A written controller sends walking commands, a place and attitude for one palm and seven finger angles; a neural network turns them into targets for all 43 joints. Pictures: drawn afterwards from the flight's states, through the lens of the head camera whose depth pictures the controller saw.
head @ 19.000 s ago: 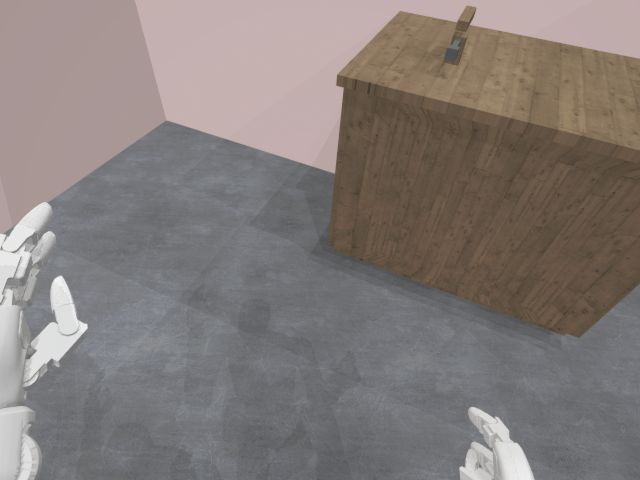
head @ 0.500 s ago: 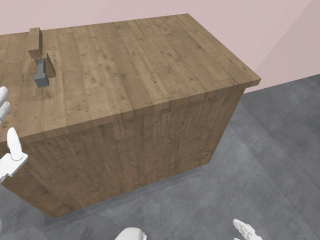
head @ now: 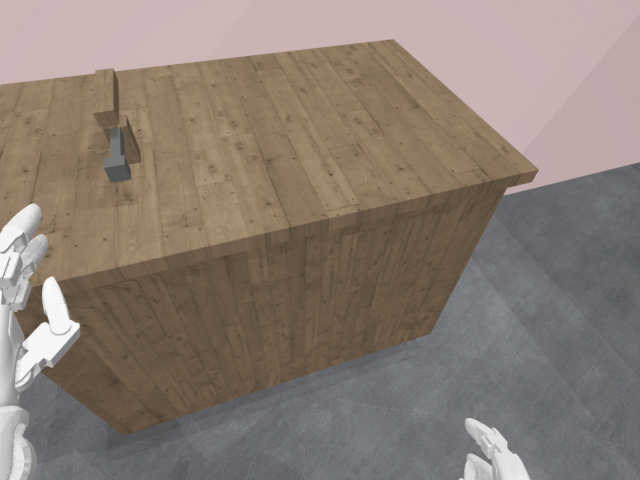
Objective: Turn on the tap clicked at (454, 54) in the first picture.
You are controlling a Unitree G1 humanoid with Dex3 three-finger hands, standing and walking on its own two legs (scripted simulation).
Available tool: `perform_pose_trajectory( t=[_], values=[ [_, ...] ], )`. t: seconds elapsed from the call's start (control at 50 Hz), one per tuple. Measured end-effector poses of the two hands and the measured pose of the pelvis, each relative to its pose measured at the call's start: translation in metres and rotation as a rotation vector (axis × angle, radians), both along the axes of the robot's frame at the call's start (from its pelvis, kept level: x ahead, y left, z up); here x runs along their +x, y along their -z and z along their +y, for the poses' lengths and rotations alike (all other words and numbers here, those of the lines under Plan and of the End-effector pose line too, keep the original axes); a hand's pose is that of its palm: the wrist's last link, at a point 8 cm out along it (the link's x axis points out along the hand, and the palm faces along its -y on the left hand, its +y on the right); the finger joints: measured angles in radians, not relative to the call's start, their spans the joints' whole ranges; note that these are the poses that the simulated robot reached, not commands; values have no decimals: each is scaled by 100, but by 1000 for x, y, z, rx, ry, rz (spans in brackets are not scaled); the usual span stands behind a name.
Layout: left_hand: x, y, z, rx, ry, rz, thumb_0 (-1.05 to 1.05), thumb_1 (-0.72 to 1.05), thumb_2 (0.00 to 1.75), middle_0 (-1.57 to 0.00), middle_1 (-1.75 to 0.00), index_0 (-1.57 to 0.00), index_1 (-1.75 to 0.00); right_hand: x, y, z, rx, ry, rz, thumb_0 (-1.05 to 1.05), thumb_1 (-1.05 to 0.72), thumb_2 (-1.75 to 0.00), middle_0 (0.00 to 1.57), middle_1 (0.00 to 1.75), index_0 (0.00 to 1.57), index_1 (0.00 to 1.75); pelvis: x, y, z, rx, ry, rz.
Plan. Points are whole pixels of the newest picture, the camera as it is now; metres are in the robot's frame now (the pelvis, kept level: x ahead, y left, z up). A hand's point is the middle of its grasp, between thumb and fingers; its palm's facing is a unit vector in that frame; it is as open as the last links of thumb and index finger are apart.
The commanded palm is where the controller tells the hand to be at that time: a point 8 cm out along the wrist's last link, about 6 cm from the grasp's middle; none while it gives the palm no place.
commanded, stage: come to a stop and stand still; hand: left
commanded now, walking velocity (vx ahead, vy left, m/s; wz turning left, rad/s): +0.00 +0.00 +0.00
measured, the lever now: (117, 168) +0.49 +0.35 +0.10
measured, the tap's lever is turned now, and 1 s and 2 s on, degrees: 0 0 0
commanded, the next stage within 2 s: look again from close up in 0.10 s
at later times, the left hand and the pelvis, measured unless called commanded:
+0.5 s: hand (108, 275) +0.27 +0.25 +0.15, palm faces +0.26 -0.90 -0.35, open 7.5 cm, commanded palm +0.21 +0.30 +0.18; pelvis +0.03 +0.03 +0.01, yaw -4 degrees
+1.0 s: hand (39, 302) +0.23 +0.29 +0.15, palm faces +0.39 -0.87 -0.30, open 7.5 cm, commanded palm +0.18 +0.32 +0.18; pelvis +0.00 +0.05 +0.01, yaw -3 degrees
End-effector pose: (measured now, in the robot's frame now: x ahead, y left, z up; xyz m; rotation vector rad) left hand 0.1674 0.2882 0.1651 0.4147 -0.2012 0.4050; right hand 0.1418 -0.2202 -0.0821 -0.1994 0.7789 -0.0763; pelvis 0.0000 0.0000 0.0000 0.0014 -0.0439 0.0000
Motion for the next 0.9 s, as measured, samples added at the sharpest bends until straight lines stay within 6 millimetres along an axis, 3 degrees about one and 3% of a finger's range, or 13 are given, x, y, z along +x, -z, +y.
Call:
perform_pose_trajectory(
  t=[0.06,0.22,0.32,0.38,0.48,0.56,0.66,0.76,0.82,0.9],
  values=[
    [5,-2,2,-7,-3,-15,2,88,90,-21,-31,-21,-30,-1,-2,3,-11,0,10,1,-90,-90,21,30,20,30,4,-3,2,-4,0,1],
    [29,-35,6,83,50,-126,2,88,90,-21,-31,-21,-30,17,-11,10,-17,-13,-32,1,-90,-90,21,30,20,30,12,-5,8,-21,-7,20],
    [57,-74,39,226,21,-275,2,88,90,-22,-31,-21,-30,27,-16,18,-16,-73,-66,1,-90,-90,20,30,20,30,16,-4,9,-21,19,50],
    [67,-62,37,149,32,-242,2,89,90,-21,-31,-20,-30,30,-20,16,-6,-42,-102,1,-90,-89,21,30,21,30,23,-5,18,-23,47,52],
    [69,-7,5,12,165,-25,1,89,90,-20,-31,-20,-30,30,-25,12,-35,36,-115,1,-90,-89,21,30,21,30,32,-6,34,-20,75,48],
    [66,17,11,-10,182,81,2,88,90,-21,-31,-21,-30,31,-30,15,-76,56,-87,1,-90,-90,20,30,20,30,31,-7,37,-16,74,44],
    [61,-2,37,32,102,2,2,88,90,-22,-31,-21,-30,39,-33,27,-94,9,-81,1,-90,-90,20,30,20,30,25,-7,40,-24,61,39],
    [46,-32,40,52,89,-132,2,89,90,-21,-31,-21,-30,49,-35,43,-72,-36,-110,1,-90,-90,20,30,20,30,20,-8,46,-30,56,37],
    [37,-29,38,34,96,-129,2,89,90,-21,-31,-20,-30,51,-37,52,-52,-39,-131,1,-90,-90,21,30,20,30,16,-8,49,-29,59,36],
    [30,-10,43,-12,74,-53,1,89,90,-21,-31,-20,-30,46,-37,59,-37,-34,-140,1,-90,-89,21,30,21,30,9,-8,51,-25,64,31]
  ],
)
